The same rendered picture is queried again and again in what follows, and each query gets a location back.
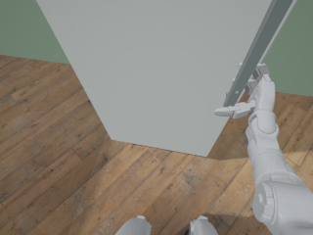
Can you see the right robot upper arm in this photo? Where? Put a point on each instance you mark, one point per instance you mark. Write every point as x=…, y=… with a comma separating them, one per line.
x=285, y=208

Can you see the robot right forearm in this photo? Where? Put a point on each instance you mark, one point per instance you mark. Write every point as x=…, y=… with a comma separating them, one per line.
x=264, y=152

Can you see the handle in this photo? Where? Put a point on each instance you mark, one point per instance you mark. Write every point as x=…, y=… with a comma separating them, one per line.
x=262, y=38

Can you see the robot left thigh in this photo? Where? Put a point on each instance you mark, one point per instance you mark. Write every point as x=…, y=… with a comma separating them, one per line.
x=135, y=226

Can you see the left robot shin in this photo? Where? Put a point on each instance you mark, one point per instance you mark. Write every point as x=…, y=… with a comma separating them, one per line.
x=142, y=217

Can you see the robot right hand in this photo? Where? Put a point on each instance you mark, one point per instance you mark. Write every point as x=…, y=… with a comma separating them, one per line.
x=262, y=93

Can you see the fridge door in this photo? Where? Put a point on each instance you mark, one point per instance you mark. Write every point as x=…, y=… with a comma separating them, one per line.
x=155, y=71

